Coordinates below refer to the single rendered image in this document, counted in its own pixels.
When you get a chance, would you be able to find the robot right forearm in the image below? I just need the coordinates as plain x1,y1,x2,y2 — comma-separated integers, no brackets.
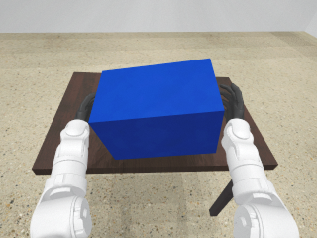
221,118,300,238

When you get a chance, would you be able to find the robot right upper arm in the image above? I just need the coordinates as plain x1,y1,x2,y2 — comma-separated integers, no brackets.
233,202,299,238

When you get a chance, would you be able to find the right robot hand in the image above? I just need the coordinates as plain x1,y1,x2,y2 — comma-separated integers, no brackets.
219,83,245,124

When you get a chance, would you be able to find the table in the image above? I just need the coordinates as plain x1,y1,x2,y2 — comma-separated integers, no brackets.
32,71,278,217

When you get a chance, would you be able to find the robot left forearm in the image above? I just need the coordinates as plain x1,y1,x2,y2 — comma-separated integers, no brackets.
30,119,90,238

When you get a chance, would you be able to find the carton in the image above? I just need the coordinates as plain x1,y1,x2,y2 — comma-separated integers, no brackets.
88,59,225,160

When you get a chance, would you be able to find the left robot hand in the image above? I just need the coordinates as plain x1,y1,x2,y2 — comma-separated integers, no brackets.
73,92,97,125

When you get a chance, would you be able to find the robot left upper arm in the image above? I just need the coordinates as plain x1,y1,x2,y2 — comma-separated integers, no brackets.
31,195,92,238

